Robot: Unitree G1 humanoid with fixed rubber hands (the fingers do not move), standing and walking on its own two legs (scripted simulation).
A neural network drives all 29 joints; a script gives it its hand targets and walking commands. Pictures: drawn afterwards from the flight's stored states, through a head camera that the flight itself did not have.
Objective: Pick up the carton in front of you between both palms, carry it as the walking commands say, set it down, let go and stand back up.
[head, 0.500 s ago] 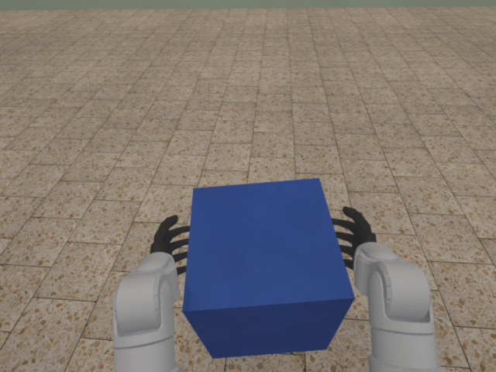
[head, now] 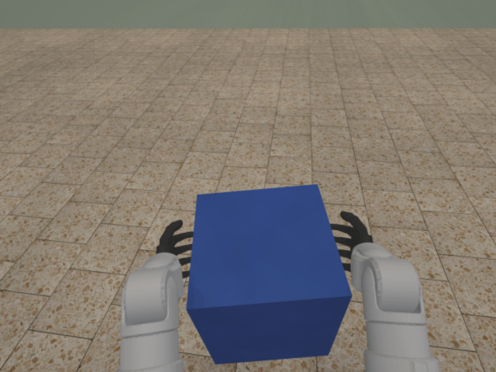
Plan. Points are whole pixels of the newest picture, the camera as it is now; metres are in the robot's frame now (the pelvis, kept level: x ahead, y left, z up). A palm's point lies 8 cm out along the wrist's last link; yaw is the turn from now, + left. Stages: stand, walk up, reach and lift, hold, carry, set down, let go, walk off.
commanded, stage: carry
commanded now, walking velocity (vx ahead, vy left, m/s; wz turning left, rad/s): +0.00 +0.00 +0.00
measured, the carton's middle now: (264, 277) +0.29 +0.00 +0.00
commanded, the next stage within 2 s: hold in 1.26 s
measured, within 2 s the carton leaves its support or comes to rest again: neither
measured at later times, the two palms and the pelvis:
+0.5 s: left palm (170, 278) +0.27 +0.16 +0.04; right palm (348, 272) +0.27 -0.14 +0.04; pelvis -0.02 +0.01 +0.00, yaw +0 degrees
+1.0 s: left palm (166, 286) +0.25 +0.16 +0.04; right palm (349, 281) +0.25 -0.13 +0.04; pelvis -0.04 +0.01 +0.00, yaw +0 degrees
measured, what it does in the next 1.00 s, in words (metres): stands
